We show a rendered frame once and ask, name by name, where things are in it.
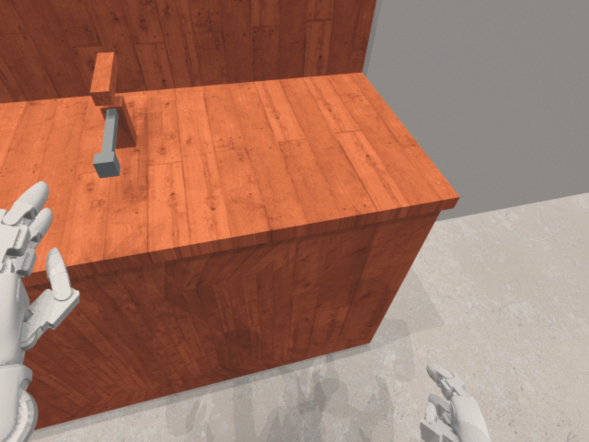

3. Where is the tap lever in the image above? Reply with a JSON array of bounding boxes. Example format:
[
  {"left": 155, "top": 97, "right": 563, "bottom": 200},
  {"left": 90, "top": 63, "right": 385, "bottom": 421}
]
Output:
[{"left": 93, "top": 109, "right": 121, "bottom": 179}]

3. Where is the left robot forearm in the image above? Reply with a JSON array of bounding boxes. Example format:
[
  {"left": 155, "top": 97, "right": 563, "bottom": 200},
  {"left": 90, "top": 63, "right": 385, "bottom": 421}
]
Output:
[{"left": 0, "top": 364, "right": 38, "bottom": 442}]

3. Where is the counter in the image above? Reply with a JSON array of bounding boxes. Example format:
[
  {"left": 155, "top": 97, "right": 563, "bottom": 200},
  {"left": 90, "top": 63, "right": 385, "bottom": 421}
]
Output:
[{"left": 0, "top": 0, "right": 460, "bottom": 430}]

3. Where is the robot right hand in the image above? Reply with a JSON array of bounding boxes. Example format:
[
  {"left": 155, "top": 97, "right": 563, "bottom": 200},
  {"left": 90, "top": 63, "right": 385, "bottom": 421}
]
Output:
[{"left": 420, "top": 363, "right": 492, "bottom": 442}]

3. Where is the robot left hand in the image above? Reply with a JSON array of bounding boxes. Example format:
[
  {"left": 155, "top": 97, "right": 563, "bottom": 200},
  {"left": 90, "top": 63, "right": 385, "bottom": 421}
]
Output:
[{"left": 0, "top": 181, "right": 80, "bottom": 366}]

